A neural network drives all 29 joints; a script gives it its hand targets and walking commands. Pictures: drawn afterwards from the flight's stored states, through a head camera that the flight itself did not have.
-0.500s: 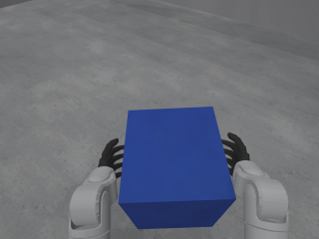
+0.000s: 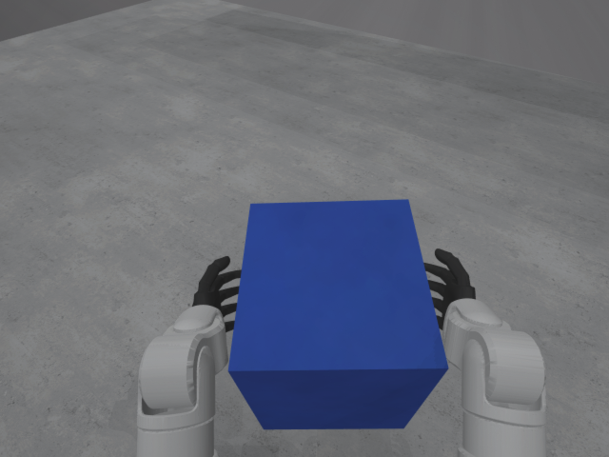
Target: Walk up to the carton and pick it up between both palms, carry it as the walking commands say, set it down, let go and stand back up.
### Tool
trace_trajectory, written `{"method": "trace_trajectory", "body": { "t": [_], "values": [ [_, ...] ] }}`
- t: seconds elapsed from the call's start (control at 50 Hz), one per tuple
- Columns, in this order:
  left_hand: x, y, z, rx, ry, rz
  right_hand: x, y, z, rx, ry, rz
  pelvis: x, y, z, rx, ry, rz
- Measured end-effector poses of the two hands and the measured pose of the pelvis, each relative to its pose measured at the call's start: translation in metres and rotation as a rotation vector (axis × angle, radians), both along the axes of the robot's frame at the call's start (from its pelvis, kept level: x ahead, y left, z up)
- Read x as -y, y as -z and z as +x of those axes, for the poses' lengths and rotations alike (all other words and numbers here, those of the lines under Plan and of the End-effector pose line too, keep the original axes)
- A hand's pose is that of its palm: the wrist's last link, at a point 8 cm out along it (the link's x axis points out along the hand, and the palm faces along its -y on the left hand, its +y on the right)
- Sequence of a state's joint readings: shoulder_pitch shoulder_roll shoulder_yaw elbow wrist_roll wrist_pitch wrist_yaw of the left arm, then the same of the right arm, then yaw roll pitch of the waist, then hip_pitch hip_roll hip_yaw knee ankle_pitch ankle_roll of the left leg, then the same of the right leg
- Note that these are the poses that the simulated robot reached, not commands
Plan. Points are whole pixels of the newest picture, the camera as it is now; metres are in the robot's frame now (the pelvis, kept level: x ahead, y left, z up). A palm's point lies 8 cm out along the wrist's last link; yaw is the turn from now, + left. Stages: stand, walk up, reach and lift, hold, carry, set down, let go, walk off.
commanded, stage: carry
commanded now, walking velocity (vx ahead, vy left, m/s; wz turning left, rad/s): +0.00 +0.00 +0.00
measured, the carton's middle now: (331, 322) +0.28 -0.01 +0.04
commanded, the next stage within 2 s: hold in 0.94 s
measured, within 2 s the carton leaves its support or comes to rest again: neither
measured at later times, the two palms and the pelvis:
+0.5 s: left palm (196, 323) +0.25 +0.16 +0.09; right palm (439, 313) +0.26 -0.13 +0.10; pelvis -0.01 +0.01 +0.00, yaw +0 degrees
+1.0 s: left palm (201, 332) +0.26 +0.16 +0.05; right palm (426, 321) +0.27 -0.13 +0.06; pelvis -0.01 +0.01 +0.00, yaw +2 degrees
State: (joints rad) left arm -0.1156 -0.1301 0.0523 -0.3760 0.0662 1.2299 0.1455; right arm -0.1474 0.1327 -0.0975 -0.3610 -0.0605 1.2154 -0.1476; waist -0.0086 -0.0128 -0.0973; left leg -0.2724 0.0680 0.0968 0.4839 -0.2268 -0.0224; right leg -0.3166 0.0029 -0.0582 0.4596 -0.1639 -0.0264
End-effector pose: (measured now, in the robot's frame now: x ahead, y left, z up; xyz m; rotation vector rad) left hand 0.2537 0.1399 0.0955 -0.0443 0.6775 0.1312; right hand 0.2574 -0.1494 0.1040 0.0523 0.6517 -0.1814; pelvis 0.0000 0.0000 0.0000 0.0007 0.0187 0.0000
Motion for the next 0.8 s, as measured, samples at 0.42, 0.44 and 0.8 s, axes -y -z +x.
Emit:
{"method": "trace_trajectory", "body": {
  "t": [0.42,0.44,0.8],
  "values": [
    [-0.015,0.008,-0.002,-0.004,-0.012,-0.006,-0.016,0.007,0.002,-0.004,-0.011,-0.005,-0.012,0.001,-0.005,-0.001,-0.005,0.001],
    [-0.016,0.009,-0.002,-0.004,-0.012,-0.006,-0.016,0.007,0.002,-0.004,-0.011,-0.005,-0.013,0.001,-0.006,-0.001,-0.005,0.001],
    [-0.022,0.020,0.001,-0.010,-0.016,0.000,-0.022,0.019,0.006,-0.010,-0.017,-0.003,-0.018,0.001,-0.006,0.003,-0.011,0.002]
  ]
}}
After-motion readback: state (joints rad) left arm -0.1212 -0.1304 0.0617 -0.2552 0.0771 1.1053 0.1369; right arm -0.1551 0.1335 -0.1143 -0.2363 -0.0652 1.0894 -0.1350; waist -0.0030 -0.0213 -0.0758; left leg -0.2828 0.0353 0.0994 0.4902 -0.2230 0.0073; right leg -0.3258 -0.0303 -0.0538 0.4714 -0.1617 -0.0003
